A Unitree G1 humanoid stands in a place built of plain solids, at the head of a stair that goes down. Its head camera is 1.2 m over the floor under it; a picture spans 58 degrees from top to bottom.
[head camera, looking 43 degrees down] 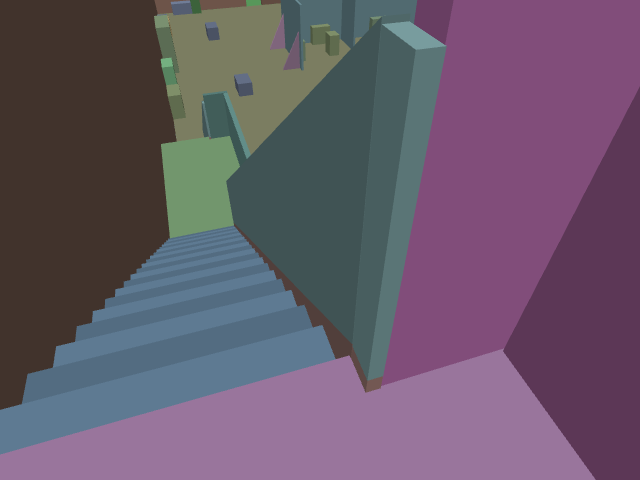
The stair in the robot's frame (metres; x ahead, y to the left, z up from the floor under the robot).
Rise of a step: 0.20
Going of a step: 0.27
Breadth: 1.18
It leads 18 degrees to the left of straight ahead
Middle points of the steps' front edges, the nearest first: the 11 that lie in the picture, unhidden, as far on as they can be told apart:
0.58 0.47 0.00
0.84 0.55 -0.20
1.10 0.63 -0.40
1.36 0.72 -0.60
1.62 0.80 -0.80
1.88 0.88 -1.00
2.14 0.96 -1.20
2.40 1.05 -1.40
2.66 1.13 -1.60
2.92 1.21 -1.80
3.18 1.30 -2.00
